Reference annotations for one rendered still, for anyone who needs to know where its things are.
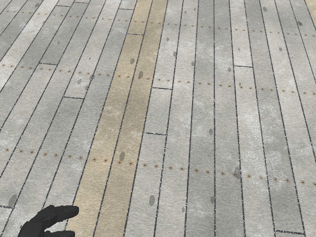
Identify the left robot hand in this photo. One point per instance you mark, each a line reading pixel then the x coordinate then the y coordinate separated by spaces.
pixel 46 218

